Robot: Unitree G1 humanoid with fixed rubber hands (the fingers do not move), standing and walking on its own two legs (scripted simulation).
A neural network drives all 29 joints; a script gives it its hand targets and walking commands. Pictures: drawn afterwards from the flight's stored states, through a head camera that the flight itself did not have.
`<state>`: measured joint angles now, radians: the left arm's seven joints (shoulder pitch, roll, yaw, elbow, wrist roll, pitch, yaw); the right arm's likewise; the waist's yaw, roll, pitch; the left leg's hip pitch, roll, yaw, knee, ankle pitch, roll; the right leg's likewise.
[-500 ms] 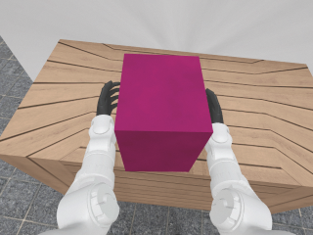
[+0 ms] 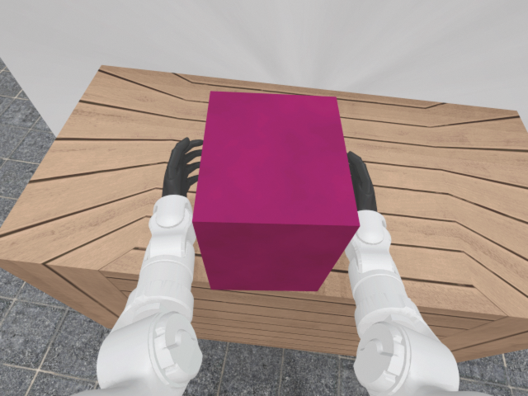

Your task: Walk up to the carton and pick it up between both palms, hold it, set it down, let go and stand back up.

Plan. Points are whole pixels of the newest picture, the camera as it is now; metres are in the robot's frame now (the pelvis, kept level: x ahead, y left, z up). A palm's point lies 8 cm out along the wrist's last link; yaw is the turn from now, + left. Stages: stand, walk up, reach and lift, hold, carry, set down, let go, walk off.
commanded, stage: reach and lift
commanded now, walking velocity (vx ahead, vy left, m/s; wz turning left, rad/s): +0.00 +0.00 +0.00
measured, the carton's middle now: (268, 200) +0.42 +0.02 +0.00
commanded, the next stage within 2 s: none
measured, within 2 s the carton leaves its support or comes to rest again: leaves its support in 0.52 s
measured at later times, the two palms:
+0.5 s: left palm (176, 193) +0.39 +0.16 +0.04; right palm (361, 205) +0.39 -0.12 +0.04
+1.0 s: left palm (159, 210) +0.36 +0.18 +0.05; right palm (353, 210) +0.38 -0.11 +0.05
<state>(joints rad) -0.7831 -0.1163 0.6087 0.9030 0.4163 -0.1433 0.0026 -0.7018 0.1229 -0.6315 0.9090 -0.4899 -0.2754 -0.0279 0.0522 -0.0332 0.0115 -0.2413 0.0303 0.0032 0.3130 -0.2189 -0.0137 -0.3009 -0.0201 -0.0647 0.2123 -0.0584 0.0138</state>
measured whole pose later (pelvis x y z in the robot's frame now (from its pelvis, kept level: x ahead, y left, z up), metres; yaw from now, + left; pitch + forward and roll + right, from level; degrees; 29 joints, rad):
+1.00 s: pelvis -0.02 +0.00 +0.00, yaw +2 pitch +9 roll -1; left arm -0.72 -0.01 0.33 1.04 0.13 -0.18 0.13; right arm -0.68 0.03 -0.32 1.06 -0.23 -0.29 -0.14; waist 0.04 0.00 -0.10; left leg -0.33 0.02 -0.03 0.39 -0.22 -0.02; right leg -0.35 -0.03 -0.10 0.24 -0.05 0.01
